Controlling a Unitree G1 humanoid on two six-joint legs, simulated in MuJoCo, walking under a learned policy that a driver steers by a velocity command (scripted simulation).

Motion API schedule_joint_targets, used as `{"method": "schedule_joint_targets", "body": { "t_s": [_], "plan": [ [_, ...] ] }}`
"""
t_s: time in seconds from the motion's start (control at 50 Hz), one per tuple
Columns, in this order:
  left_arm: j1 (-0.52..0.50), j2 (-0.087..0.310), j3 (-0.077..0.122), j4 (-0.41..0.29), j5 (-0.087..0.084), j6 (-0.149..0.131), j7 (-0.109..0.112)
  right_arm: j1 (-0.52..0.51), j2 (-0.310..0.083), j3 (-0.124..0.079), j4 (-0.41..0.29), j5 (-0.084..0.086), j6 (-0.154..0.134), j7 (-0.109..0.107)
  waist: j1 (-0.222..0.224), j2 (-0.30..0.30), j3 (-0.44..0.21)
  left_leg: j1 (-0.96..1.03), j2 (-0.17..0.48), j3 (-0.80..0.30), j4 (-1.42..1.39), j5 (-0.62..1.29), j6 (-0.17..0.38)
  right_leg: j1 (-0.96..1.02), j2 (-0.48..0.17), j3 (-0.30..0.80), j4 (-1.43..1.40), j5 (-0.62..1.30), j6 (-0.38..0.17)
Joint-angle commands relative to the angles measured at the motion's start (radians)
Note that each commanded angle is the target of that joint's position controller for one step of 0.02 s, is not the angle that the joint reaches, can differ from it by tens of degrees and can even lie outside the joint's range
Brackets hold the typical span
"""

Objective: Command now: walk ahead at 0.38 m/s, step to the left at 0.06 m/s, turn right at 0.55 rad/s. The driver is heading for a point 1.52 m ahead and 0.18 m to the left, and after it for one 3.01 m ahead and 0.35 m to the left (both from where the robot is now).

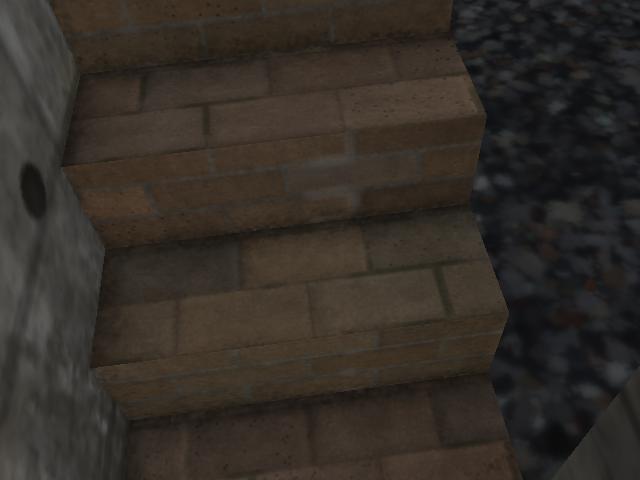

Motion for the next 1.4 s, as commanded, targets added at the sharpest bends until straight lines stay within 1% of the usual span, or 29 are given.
{"method": "schedule_joint_targets", "body": {
  "t_s": [0.02, 0.1, 0.2, 0.22, 0.28, 0.32, 0.36, 0.38, 0.44, 0.46, 0.5, 0.54, 0.64, 0.74, 0.84, 0.88, 0.9, 0.92, 0.94, 0.96, 1.0, 1.02, 1.06, 1.2, 1.22, 1.26, 1.28, 1.34, 1.4],
  "plan": [
    [0.0, 0.132, 0.037, -0.08, -0.01, -0.005, 0.029, -0.014, -0.049, -0.016, -0.097, 0.006, -0.015, -0.007, -0.005, -0.034, -0.089, -0.174, 0.001, -0.056, 0.115, 0.072, -0.007, 0.201, -0.262, 0.289, -0.183, 0.657, -0.113],
    [0.041, 0.097, 0.021, -0.045, -0.003, -0.009, 0.043, 0.031, -0.007, 0.0, -0.086, 0.012, 0.01, -0.008, 0.005, -0.076, -0.155, -0.131, -0.011, -0.042, 0.012, 0.132, -0.025, 0.272, -0.233, 0.214, -0.137, 0.901, -0.058],
    [-0.019, 0.071, 0.011, -0.05, -0.014, 0.007, 0.051, 0.015, 0.022, 0.011, -0.099, 0.04, 0.014, -0.006, 0.026, -0.197, -0.126, 0.107, -0.051, 0.002, -0.262, 0.167, -0.001, 0.173, -0.196, 0.176, -0.144, 0.884, 0.007],
    [-0.046, 0.02, -0.006, -0.058, -0.018, 0.001, 0.051, 0.003, 0.024, 0.014, -0.099, 0.049, 0.016, -0.015, 0.029, -0.203, -0.118, 0.144, -0.054, 0.012, -0.317, 0.152, 0.014, 0.174, -0.205, 0.176, -0.146, 0.993, 0.012],
    [-0.061, 0.033, -0.005, -0.053, -0.026, -0.015, 0.057, 0.052, 0.032, 0.012, -0.089, 0.066, -0.002, -0.032, 0.004, -0.151, -0.125, 0.215, -0.063, -0.014, -0.514, 0.166, 0.052, 0.241, -0.249, 0.206, -0.104, 1.085, -0.006],
    [-0.063, 0.038, 0.005, -0.06, -0.036, -0.016, 0.045, 0.122, 0.057, 0.015, -0.066, 0.05, -0.026, -0.034, -0.013, -0.09, -0.13, 0.345, -0.04, -0.067, -0.646, 0.39, 0.068, 0.195, -0.196, 0.174, -0.039, 0.923, 0.017],
    [0.0, -0.022, -0.004, -0.071, -0.03, -0.012, 0.033, 0.06, 0.018, 0.011, -0.076, 0.04, -0.04, -0.029, 0.085, 0.13, -0.105, 0.372, 0.07, -0.208, -0.629, 0.8, 0.121, 0.119, -0.095, 0.11, -0.018, 0.493, 0.055],
    [0.002, -0.032, -0.01, -0.063, -0.014, 0.001, 0.037, -0.006, 0.051, 0.019, -0.097, 0.051, -0.041, -0.027, 0.099, 0.169, -0.083, 0.314, 0.093, -0.27, -0.688, 0.674, 0.139, 0.12, -0.077, 0.08, -0.075, 0.233, 0.065],
    [-0.12, 0.0, -0.006, -0.084, -0.011, 0.009, 0.056, -0.094, 0.041, -0.003, -0.148, 0.065, -0.029, -0.008, 0.069, 0.078, -0.013, 0.27, 0.063, -0.329, -0.774, 0.353, 0.113, 0.111, -0.084, 0.056, -0.171, 0.077, 0.062],
    [-0.105, 0.009, -0.003, -0.08, -0.016, 0.011, 0.049, -0.089, 0.02, -0.014, -0.149, 0.048, -0.029, -0.008, 0.052, 0.029, -0.025, 0.303, 0.06, -0.321, -0.734, 0.308, 0.13, 0.094, -0.08, 0.022, -0.132, 0.063, 0.061],
    [-0.097, -0.011, -0.004, -0.082, -0.024, 0.014, 0.045, -0.088, 0.022, -0.025, -0.166, 0.043, -0.031, -0.004, 0.044, 0.071, -0.071, 0.329, 0.058, -0.335, -0.721, 0.339, 0.145, 0.075, -0.083, 0.0, -0.116, 0.05, 0.063],
    [-0.132, 0.02, 0.005, -0.095, -0.03, 0.024, 0.044, -0.093, 0.034, -0.031, -0.177, 0.048, -0.033, 0.018, 0.035, 0.011, -0.097, 0.303, 0.0, -0.312, -0.668, 0.158, 0.148, 0.077, -0.079, -0.031, -0.091, -0.008, 0.056],
    [-0.162, -0.044, -0.027, -0.116, -0.035, 0.004, 0.03, -0.12, 0.036, -0.031, -0.216, 0.003, -0.037, 0.016, 0.028, -0.006, -0.111, 0.292, 0.039, -0.427, -0.653, 0.245, 0.145, 0.073, -0.064, -0.075, -0.101, -0.022, 0.055],
    [-0.158, 0.047, 0.0, -0.116, -0.039, 0.008, 0.042, -0.096, 0.024, -0.054, -0.221, 0.024, -0.029, -0.004, 0.01, -0.004, -0.16, 0.284, -0.013, -0.351, -0.464, 0.675, 0.097, 0.145, -0.108, -0.086, -0.024, 0.318, 0.063],
    [-0.177, 0.086, 0.015, -0.116, -0.027, 0.049, 0.043, -0.053, 0.019, -0.07, -0.238, 0.033, 0.0, -0.014, 0.006, -0.095, -0.104, 0.008, -0.121, -0.233, -0.313, 0.316, 0.056, 0.279, -0.237, -0.055, 0.002, 0.659, -0.027],
    [-0.264, 0.093, 0.012, -0.13, -0.033, 0.072, 0.055, 0.023, 0.026, -0.065, -0.224, 0.027, 0.013, -0.017, -0.046, -0.127, -0.099, 0.082, -0.13, -0.168, -0.286, 0.076, 0.062, 0.194, -0.304, -0.07, 0.057, 0.912, -0.075],
    [-0.302, 0.111, 0.019, -0.15, -0.04, 0.078, 0.063, 0.08, 0.016, -0.071, -0.208, 0.033, 0.009, -0.016, -0.074, -0.094, -0.103, 0.16, -0.099, -0.222, -0.351, 0.132, 0.082, 0.122, -0.271, -0.105, 0.141, 0.879, -0.055],
    [-0.324, 0.12, 0.029, -0.174, -0.039, 0.096, 0.054, 0.152, -0.04, -0.081, -0.197, 0.03, 0.002, -0.011, -0.107, 0.076, -0.135, 0.205, -0.003, -0.43, -0.514, 0.374, 0.169, 0.059, -0.15, -0.16, 0.35, 0.535, 0.005],
    [-0.323, 0.076, 0.023, -0.201, -0.03, 0.12, 0.034, 0.147, -0.091, -0.09, -0.19, 0.02, -0.005, -0.013, -0.074, 0.303, -0.12, 0.245, 0.116, -0.783, -0.708, 0.654, 0.271, -0.123, 0.062, -0.123, 0.544, -0.307, 0.068],
    [-0.215, 0.056, 0.014, -0.161, -0.012, 0.125, 0.028, 0.061, -0.053, -0.066, -0.199, 0.014, -0.018, -0.019, 0.004, 0.231, -0.105, 0.176, 0.161, -0.811, -0.7, 0.702, 0.331, -0.098, 0.046, 0.029, 0.65, -0.429, 0.088],
    [-0.187, 0.095, 0.022, -0.131, -0.015, 0.112, 0.033, -0.03, -0.013, -0.049, -0.205, 0.007, -0.011, -0.037, 0.049, 0.061, -0.065, 0.147, 0.123, -0.647, -0.681, 0.603, 0.273, -0.107, -0.001, 0.034, 0.579, -0.351, 0.104],
    [-0.19, 0.104, 0.02, -0.126, -0.019, 0.105, 0.04, -0.037, -0.018, -0.052, -0.195, 0.008, -0.001, -0.046, 0.049, 0.047, -0.044, 0.166, 0.082, -0.583, -0.685, 0.594, 0.228, -0.111, -0.013, 0.002, 0.499, -0.308, 0.111],
    [-0.204, 0.092, 0.014, -0.114, -0.018, 0.104, 0.042, 0.024, -0.032, -0.061, -0.158, 0.011, 0.003, -0.05, 0.001, 0.08, -0.091, 0.235, 0.048, -0.525, -0.698, 0.635, 0.199, -0.074, -0.005, -0.04, 0.422, -0.269, 0.113],
    [-0.029, 0.08, 0.012, -0.023, -0.036, 0.109, 0.049, 0.071, -0.039, -0.067, -0.098, 0.021, 0.003, -0.037, 0.031, 0.111, -0.108, 0.193, 0.008, -0.536, -0.743, 0.181, 0.113, 0.183, -0.013, -0.096, -0.138, -0.062, 0.039],
    [-0.071, 0.066, 0.008, -0.005, -0.069, 0.104, 0.033, 0.037, -0.042, -0.059, -0.127, 0.075, -0.015, -0.042, 0.012, 0.055, -0.078, 0.133, -0.022, -0.489, -0.659, 0.001, 0.094, 0.203, -0.084, -0.016, -0.259, -0.023, 0.024],
    [-0.134, 0.125, 0.01, -0.029, 0.018, 0.089, 0.027, 0.084, -0.078, -0.072, -0.112, 0.062, -0.032, -0.048, 0.012, -0.269, -0.094, -0.074, -0.176, -0.222, -0.133, -0.268, -0.04, 0.107, -0.473, 0.35, -0.325, 0.237, -0.231],
    [-0.179, 0.106, 0.006, -0.048, 0.024, 0.066, 0.033, 0.116, -0.138, -0.094, -0.1, 0.048, -0.032, -0.052, -0.024, -0.2, -0.089, -0.005, -0.117, -0.234, 0.144, -0.255, -0.094, 0.0, -0.502, 0.35, -0.31, 0.348, -0.295],
    [-0.28, 0.051, -0.017, -0.039, -0.036, 0.029, 0.044, 0.124, -0.08, -0.077, -0.051, 0.018, -0.022, -0.023, -0.069, -0.026, -0.022, -0.032, -0.064, -0.223, 0.183, -0.003, -0.119, 0.023, -0.298, 0.134, -0.268, 0.27, -0.155],
    [-0.211, 0.048, -0.028, -0.003, -0.036, 0.037, 0.042, 0.047, 0.011, -0.043, -0.054, 0.028, -0.028, 0.001, -0.031, -0.086, 0.004, 0.006, 0.003, -0.146, -0.123, 0.056, -0.132, 0.094, -0.218, 0.077, -0.266, 0.317, -0.131]
  ]
}}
